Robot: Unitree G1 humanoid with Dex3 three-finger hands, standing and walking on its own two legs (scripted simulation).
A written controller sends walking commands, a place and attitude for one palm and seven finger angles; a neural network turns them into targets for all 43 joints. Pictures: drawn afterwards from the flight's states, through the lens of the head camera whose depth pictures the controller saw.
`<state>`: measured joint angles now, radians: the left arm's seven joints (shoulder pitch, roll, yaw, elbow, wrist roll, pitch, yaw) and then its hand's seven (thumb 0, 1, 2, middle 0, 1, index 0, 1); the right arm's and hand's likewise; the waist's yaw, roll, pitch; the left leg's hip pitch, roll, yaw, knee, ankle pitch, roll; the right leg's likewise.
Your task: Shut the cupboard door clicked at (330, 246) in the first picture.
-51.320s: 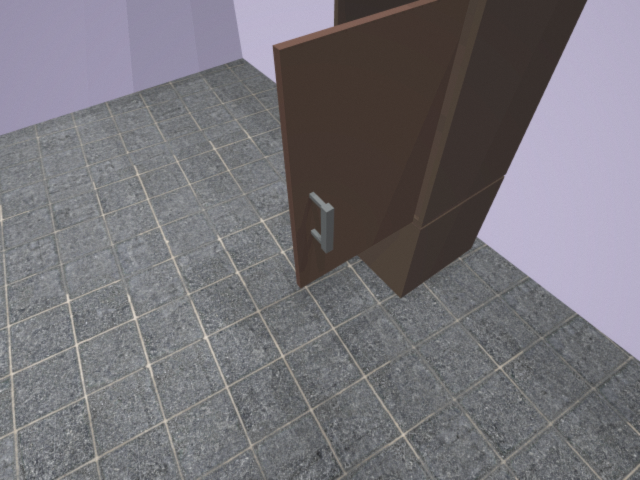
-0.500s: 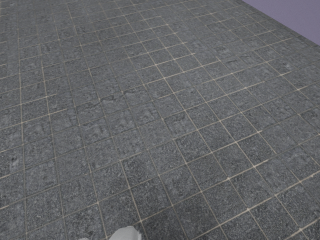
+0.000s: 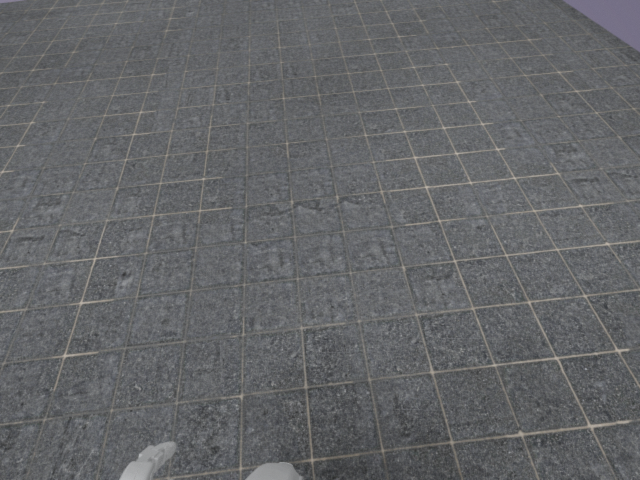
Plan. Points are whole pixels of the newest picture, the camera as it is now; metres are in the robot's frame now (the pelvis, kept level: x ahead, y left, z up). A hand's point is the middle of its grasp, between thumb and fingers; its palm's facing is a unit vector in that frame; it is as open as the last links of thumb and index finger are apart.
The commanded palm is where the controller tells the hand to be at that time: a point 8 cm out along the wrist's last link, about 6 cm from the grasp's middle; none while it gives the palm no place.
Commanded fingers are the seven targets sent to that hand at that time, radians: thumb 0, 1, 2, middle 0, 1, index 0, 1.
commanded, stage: walk to a spot facing it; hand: left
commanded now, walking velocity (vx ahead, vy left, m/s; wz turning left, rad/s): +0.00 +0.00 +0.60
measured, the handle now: out of the picture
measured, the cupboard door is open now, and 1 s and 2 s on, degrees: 41 41 41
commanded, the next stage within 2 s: turn to face it in 1.60 s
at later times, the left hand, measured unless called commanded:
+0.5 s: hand out of the picture +0.02 +0.25 -0.15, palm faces +0.32 -0.91 -0.26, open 7.4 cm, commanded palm none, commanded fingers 0.00 0.90 0.90 -0.20 -0.30 -0.20 -0.30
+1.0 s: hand out of the picture -0.04 +0.18 -0.15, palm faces +0.60 -0.77 -0.24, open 7.4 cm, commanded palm none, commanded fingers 0.00 0.90 0.90 -0.20 -0.30 -0.20 -0.30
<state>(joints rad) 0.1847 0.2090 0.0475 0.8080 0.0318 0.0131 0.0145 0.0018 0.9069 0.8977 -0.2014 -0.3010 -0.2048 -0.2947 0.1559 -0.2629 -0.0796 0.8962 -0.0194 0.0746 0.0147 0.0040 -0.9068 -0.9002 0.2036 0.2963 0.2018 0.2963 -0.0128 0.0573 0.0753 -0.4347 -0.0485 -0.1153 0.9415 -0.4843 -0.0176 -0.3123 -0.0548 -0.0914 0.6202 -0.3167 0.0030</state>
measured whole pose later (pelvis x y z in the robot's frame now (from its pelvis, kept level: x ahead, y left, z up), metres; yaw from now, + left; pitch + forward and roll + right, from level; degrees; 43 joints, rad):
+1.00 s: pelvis +0.02 -0.01 +0.01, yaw +38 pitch +1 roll +2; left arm 0.23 0.19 0.05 0.86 0.03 0.02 0.02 0.00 0.90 0.90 -0.21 -0.30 -0.21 -0.30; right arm 0.15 -0.24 -0.07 0.92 -0.01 0.07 0.03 0.00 -0.91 -0.90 0.20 0.30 0.20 0.30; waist -0.01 -0.02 0.11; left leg -0.36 0.02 0.05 0.78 -0.45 -0.04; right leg -0.21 -0.16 -0.23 0.56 -0.34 0.02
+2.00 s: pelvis +0.10 +0.12 +0.00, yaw +72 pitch +0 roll -1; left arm 0.23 0.24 0.08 0.89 0.02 0.06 0.02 0.01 0.91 0.90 -0.20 -0.30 -0.20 -0.29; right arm 0.08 -0.23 -0.03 0.86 -0.02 0.02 0.00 0.00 -0.91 -0.90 0.20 0.30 0.20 0.30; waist 0.01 -0.02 0.13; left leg -0.38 -0.02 0.04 0.61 -0.24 0.06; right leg -0.46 -0.12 -0.05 1.14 -0.51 0.08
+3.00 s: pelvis +0.16 +0.16 +0.01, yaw +107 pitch +0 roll +0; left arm 0.15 0.25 0.06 0.82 0.02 0.06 0.01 0.00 0.91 0.90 -0.20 -0.30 -0.20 -0.29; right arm 0.15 -0.23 -0.04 0.89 -0.03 0.05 0.01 0.00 -0.91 -0.90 0.20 0.30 0.20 0.30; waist -0.02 0.02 0.08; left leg -0.30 -0.03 -0.10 0.54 -0.25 0.00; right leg -0.37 -0.05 -0.03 0.75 -0.39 0.07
